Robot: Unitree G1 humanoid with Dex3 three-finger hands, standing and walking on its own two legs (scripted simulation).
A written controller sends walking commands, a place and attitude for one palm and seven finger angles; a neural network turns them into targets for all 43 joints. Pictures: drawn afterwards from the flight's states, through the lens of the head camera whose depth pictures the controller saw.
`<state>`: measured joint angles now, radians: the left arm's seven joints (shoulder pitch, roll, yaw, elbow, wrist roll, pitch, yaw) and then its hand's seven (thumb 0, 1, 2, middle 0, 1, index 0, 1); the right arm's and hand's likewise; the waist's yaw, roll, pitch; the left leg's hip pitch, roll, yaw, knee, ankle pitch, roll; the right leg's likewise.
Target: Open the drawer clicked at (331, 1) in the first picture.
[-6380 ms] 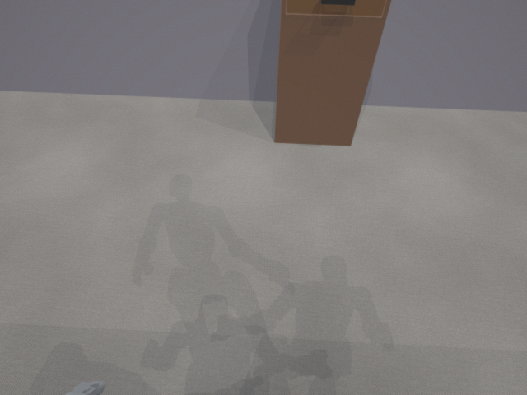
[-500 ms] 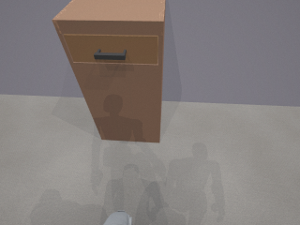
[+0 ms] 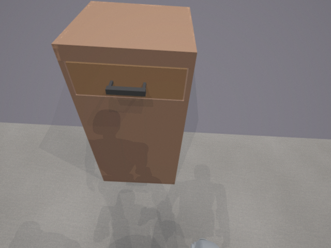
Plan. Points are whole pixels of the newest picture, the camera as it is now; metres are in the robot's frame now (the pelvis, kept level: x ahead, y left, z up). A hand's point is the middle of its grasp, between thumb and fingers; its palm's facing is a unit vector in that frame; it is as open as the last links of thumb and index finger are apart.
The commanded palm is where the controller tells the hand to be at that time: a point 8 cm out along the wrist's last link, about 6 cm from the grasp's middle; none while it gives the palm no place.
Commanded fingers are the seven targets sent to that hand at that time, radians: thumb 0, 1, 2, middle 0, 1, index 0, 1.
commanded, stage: take the last steps up to it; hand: left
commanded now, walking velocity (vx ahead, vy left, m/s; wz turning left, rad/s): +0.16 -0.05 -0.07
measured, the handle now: (127, 87) +0.63 +0.18 +0.03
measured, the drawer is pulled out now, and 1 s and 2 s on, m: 0.00 0.00 0.00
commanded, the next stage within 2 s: come to a stop and stand still in 0.02 s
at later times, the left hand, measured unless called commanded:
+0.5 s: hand (116, 243) +0.17 +0.14 -0.16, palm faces +0.02 -0.96 -0.28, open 7.2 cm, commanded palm none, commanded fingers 0.00 0.90 0.90 -0.20 -0.30 -0.20 -0.30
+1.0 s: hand out of the picture +0.02 +0.19 -0.18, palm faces +0.02 -0.97 -0.23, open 7.4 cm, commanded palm none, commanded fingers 0.00 0.90 0.90 -0.20 -0.30 -0.20 -0.30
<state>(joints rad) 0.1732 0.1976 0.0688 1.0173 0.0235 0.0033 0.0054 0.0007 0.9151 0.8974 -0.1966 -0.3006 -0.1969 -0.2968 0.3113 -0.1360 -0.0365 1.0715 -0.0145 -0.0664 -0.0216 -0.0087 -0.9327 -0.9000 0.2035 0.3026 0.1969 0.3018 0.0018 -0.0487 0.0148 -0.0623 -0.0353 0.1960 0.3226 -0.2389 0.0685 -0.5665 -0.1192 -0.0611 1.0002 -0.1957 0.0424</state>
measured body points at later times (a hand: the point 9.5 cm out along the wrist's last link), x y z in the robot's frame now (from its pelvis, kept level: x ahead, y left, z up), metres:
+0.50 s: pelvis +0.07 -0.05 +0.00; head +0.12 -0.08 +0.44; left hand +0.17 +0.19 -0.14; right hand +0.09 -0.28 -0.18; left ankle +0.03 +0.11 -0.67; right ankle +0.15 -0.13 -0.74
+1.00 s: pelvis +0.04 +0.00 -0.01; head +0.06 -0.01 +0.44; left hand +0.02 +0.24 -0.16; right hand +0.06 -0.23 -0.17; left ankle +0.03 +0.12 -0.74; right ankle +0.01 -0.11 -0.75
